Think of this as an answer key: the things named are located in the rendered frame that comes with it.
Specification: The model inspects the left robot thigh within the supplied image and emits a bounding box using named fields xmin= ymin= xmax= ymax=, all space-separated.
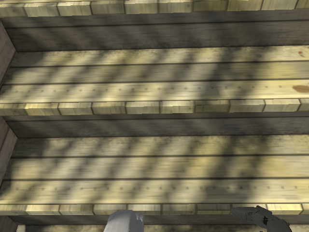
xmin=103 ymin=210 xmax=144 ymax=232

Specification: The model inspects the robot right hand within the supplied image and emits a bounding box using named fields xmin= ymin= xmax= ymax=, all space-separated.
xmin=231 ymin=205 xmax=293 ymax=232

